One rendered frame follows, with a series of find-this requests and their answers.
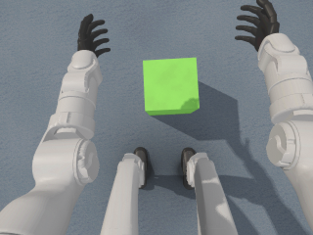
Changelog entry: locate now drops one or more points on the robot right hand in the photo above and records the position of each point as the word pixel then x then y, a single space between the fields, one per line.
pixel 265 22

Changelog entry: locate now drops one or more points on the robot left forearm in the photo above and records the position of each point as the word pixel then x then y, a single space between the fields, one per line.
pixel 74 116

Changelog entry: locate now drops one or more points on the robot right thigh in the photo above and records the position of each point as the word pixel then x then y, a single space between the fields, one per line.
pixel 213 212

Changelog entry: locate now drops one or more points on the carton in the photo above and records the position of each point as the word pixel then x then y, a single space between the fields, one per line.
pixel 171 86

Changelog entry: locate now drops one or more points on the robot right upper arm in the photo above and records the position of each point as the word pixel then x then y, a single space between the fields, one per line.
pixel 290 146

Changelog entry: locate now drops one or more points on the robot left hand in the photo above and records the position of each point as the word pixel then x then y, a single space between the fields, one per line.
pixel 86 37

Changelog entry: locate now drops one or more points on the robot right shin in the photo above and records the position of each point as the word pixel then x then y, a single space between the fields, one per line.
pixel 198 155

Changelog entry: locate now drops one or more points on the robot left upper arm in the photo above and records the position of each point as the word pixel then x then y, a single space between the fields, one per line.
pixel 61 169

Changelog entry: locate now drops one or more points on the robot right forearm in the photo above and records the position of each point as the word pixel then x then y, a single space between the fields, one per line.
pixel 287 78

